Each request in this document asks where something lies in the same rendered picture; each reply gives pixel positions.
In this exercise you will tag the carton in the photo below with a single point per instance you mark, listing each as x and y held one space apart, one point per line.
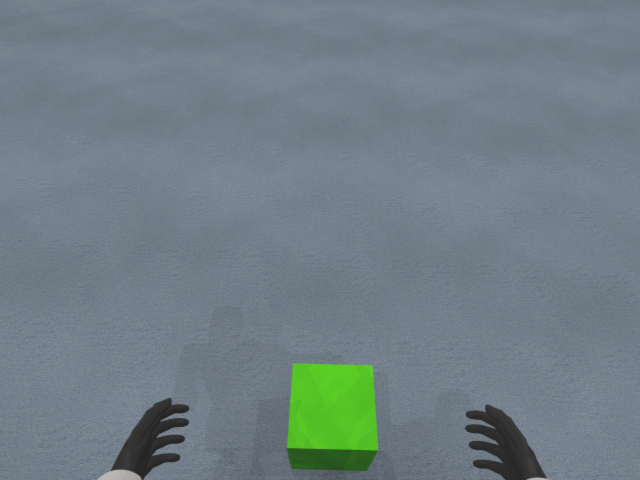
332 419

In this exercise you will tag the right robot hand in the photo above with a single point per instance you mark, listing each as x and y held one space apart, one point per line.
519 460

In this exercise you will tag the left robot hand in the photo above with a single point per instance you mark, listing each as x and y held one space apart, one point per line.
136 454

